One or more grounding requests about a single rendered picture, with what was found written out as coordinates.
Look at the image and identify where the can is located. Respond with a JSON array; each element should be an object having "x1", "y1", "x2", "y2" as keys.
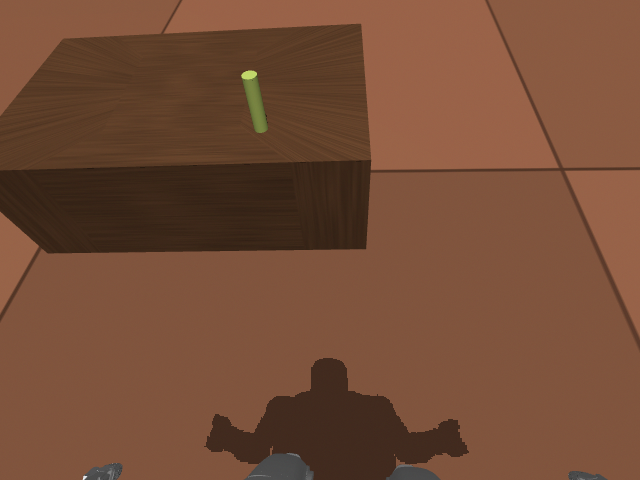
[{"x1": 241, "y1": 70, "x2": 268, "y2": 133}]

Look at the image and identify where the left robot hand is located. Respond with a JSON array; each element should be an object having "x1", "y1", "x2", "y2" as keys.
[{"x1": 83, "y1": 463, "x2": 123, "y2": 480}]

